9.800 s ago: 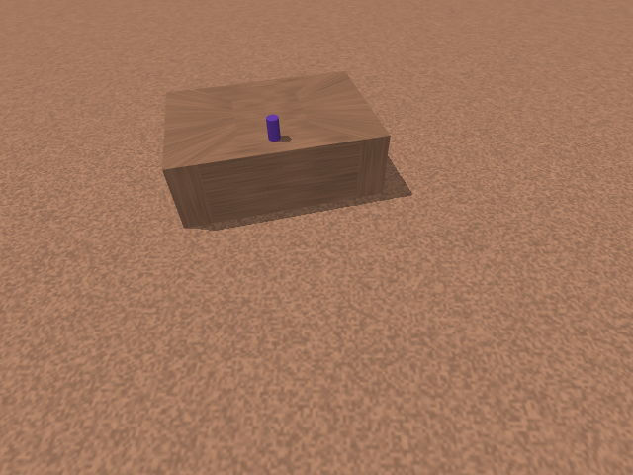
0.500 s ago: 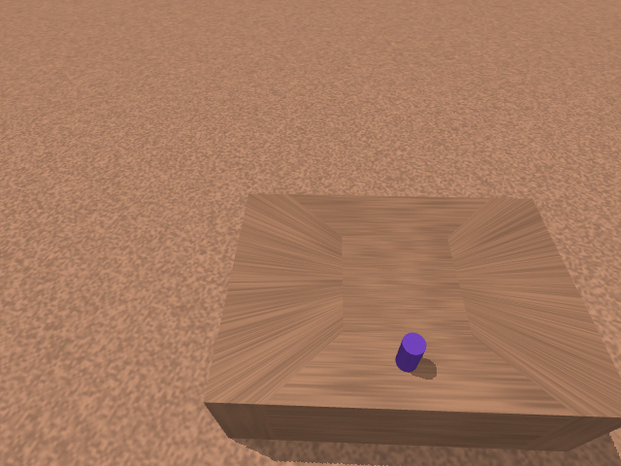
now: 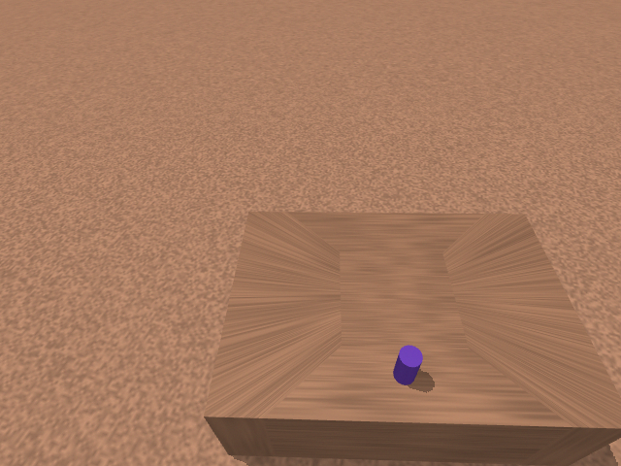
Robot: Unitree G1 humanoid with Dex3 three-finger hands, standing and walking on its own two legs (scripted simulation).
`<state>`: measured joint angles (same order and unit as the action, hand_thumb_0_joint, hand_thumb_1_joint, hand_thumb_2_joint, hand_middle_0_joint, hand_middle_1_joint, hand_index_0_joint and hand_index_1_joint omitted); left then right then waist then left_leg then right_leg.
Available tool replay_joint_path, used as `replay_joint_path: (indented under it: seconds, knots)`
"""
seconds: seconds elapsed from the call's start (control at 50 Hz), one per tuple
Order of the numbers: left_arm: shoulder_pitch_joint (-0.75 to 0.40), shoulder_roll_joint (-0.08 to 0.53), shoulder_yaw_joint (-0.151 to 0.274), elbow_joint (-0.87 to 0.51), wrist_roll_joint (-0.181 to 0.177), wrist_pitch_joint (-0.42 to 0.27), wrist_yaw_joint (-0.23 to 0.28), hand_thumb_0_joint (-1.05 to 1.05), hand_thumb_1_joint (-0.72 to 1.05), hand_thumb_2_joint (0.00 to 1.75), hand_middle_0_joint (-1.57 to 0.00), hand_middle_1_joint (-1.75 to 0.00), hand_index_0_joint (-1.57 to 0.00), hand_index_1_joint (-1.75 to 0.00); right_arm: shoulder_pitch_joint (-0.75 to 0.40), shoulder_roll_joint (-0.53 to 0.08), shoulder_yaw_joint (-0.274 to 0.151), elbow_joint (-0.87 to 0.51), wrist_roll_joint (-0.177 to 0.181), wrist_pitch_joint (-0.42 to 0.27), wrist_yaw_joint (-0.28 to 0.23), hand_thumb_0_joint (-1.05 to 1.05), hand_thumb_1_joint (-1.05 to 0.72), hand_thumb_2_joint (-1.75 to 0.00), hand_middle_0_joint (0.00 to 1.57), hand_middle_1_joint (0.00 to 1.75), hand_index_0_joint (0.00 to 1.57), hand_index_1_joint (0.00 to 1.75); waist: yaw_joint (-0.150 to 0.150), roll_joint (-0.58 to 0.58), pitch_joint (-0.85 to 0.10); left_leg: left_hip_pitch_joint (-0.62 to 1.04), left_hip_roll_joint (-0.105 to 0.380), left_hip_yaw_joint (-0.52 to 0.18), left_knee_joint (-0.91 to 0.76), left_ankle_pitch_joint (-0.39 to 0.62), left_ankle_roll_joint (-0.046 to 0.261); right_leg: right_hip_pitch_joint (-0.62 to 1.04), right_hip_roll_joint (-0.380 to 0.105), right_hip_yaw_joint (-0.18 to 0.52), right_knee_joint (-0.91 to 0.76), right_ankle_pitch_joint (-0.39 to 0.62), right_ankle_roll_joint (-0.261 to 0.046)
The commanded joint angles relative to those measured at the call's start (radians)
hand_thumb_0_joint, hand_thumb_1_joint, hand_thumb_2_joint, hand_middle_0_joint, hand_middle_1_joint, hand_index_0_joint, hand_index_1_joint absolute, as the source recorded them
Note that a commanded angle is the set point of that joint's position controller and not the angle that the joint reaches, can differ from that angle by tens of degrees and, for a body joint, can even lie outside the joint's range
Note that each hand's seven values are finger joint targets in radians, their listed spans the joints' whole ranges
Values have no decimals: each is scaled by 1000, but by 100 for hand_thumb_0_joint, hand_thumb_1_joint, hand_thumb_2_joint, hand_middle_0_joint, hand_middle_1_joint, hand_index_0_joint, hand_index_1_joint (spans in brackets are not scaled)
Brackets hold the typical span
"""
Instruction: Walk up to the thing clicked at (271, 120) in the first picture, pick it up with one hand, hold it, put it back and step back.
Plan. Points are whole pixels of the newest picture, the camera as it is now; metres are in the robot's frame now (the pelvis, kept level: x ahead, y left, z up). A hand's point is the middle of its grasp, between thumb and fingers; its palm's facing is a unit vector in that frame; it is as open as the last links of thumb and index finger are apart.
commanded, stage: walk up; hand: right
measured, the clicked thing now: (407, 365) +0.46 -0.19 -0.40
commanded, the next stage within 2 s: stand in 0.38 s
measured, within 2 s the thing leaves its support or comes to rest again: neither
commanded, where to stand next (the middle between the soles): +0.04 +0.02 m, yaw -1 degrees
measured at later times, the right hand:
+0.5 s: hand out of the picture +0.09 -0.25 -0.16, palm faces +0.01 +0.95 -0.31, open 7.3 cm
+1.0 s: hand out of the picture +0.09 -0.27 -0.16, palm faces +0.00 +0.94 -0.33, open 7.3 cm
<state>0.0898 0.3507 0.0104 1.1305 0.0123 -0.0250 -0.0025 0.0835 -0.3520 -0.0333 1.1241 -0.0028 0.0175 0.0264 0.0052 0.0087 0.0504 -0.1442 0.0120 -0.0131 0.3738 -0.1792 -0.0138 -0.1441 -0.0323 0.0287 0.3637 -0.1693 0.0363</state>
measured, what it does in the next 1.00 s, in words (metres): stands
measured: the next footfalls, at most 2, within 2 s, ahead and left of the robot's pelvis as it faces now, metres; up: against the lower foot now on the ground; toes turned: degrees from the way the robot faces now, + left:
none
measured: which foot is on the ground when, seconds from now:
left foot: down 0.00-1.00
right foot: down 0.00-1.00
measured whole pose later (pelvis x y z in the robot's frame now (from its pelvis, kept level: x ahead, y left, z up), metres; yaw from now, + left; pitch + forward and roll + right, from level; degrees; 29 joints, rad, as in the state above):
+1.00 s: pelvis +0.01 -0.01 +0.00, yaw +0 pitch -3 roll +0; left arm 0.12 0.36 0.00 1.12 0.01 -0.01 -0.01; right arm 0.10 -0.36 -0.01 1.13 0.00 0.00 0.02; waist 0.00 0.01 0.05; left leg -0.11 0.03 -0.02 0.33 -0.17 -0.04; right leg -0.12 -0.01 0.02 0.34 -0.17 0.02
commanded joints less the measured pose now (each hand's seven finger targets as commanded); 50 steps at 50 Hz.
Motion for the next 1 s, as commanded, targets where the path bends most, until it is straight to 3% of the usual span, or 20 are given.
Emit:
replay_joint_path:
  seconds: [0.0, 0.28, 0.42, 0.46, 0.5, 0.54, 0.66, 0.82, 0.86, 0.96, 0.98]
  knots:
    - [-50, 228, 44, -55, 2, -17, 13, 0, 90, 90, -20, -30, -20, -30, -54, -212, -36, -64, -4, -27, -15, 0, -90, -90, 20, 30, 20, 30, -5, 11, -51, -14, 101, -96, -96, -51, 42, -14, -84, 71, -65, 10, -57]
    - [-59, 229, 45, -59, -1, -17, 15, 0, 90, 90, -20, -30, -20, -30, -19, -209, -37, -61, -1, -25, -17, 0, -90, -90, 20, 30, 20, 30, -13, -23, -86, 28, 96, -76, -63, 76, 37, 3, -92, 71, -54, 105, -54]
    - [-32, 216, 33, -57, -5, -9, 10, 0, 90, 90, -20, -30, -20, -30, -34, -215, -27, -54, -8, -45, -24, 0, -90, -90, 20, 30, 20, 30, -9, -12, -98, 54, 117, -85, -84, 152, 30, 24, -88, 63, -47, 115, -47]
    - [-38, 221, 33, -59, -6, -7, 9, 0, 90, 90, -20, -30, -20, -30, -24, -216, -25, -48, -8, -44, -26, 0, -90, -90, 20, 30, 20, 30, -13, -16, -70, 32, 113, -82, -95, 111, 25, 18, -86, 66, -60, 82, -46]
    - [-29, 220, 30, -61, -5, -8, 8, 0, 90, 90, -20, -30, -20, -30, -31, -213, -23, -50, -4, -44, -25, 0, -90, -90, 20, 30, 20, 30, -12, -6, -82, 42, 114, -79, -88, 138, 25, 31, -89, 65, -58, 123, -45]
    - [-22, 224, 32, -59, -3, -7, 9, 0, 90, 90, -20, -30, -20, -30, -32, -213, -22, -51, -5, -44, -26, 0, -90, -90, 20, 30, 20, 30, -11, -10, -65, 29, 109, -74, -98, 84, 26, 22, -87, 69, -69, 92, -45]
    - [-24, 226, 32, -66, -4, -10, 7, 0, 90, 90, -20, -30, -20, -30, -36, -212, -18, -56, -3, -46, -25, 0, -90, -90, 20, 30, 20, 30, -11, -11, -76, 53, 113, -75, -92, 123, 24, 25, -89, 68, -68, 115, -46]
    - [-18, 225, 32, -67, -3, -7, 7, 0, 90, 90, -20, -30, -20, -30, -31, -215, -15, -55, -5, -44, -26, 0, -90, -90, 20, 30, 20, 30, -12, 1, -49, 32, 109, -74, -101, 63, 21, 12, -87, 73, -86, 76, -48]
    - [-15, 229, 33, -71, -3, -9, 7, 0, 90, 90, -20, -30, -20, -30, -28, -219, -16, -58, -4, -45, -26, 0, -90, -90, 20, 30, 20, 30, -12, -8, -77, 56, 114, -70, -90, 106, 23, 23, -90, 72, -79, 116, -48]
    - [-18, 226, 29, -71, -3, -5, 5, 0, 90, 90, -20, -30, -20, -30, -20, -223, -15, -49, -5, -41, -27, 0, -90, -90, 20, 30, 20, 30, -13, -4, -42, 32, 109, -71, -100, 28, 21, -5, -87, 81, -100, 29, -48]
    - [-14, 233, 31, -72, -2, -5, 6, 0, 90, 90, -20, -30, -20, -30, -25, -219, -15, -52, -6, -41, -26, 0, -90, -90, 20, 30, 20, 30, -10, -13, -54, 44, 110, -70, -94, 42, 23, 2, -88, 79, -94, 49, -52]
